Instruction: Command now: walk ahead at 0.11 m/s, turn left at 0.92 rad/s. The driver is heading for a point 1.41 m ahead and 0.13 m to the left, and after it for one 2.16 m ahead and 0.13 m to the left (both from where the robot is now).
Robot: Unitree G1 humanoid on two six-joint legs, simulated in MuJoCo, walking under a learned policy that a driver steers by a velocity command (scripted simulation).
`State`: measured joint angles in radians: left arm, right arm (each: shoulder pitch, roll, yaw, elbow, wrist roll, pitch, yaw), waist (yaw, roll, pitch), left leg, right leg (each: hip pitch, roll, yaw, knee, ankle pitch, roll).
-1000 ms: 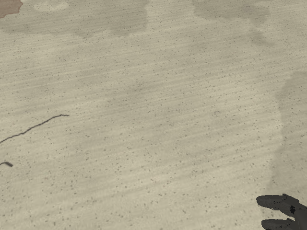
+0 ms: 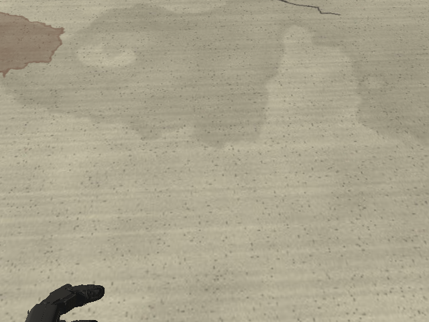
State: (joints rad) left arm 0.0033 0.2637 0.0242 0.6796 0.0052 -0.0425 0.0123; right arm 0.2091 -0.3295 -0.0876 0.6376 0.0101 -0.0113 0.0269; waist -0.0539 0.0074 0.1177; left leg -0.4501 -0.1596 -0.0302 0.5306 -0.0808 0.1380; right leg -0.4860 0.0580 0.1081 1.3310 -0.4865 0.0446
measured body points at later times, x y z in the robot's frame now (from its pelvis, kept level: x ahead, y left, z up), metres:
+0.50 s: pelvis +0.10 -0.09 +0.02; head +0.14 -0.09 +0.47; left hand +0.13 +0.22 -0.07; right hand +0.37 -0.29 -0.07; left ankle +0.02 +0.04 -0.63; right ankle +0.19 -0.18 -0.72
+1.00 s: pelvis +0.10 -0.06 +0.01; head +0.10 -0.05 +0.46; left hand +0.09 +0.23 -0.11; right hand +0.31 -0.22 -0.10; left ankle +0.02 +0.03 -0.72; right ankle +0.19 -0.18 -0.72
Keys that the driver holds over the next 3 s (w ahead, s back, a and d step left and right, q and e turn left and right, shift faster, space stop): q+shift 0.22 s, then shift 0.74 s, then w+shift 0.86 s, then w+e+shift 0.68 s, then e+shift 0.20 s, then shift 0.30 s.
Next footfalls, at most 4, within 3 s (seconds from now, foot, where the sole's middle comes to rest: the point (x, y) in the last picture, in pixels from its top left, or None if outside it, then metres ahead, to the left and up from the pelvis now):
0.30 right None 0.23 -0.16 -0.76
0.68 left None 0.06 0.04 -0.76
1.26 right None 0.32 -0.14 -0.76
1.74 left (147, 249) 0.63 0.21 -0.76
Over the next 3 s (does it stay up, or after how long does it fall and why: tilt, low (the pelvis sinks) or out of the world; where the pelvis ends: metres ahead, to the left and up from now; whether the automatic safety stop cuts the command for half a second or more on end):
stays up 1.49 0.30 0.01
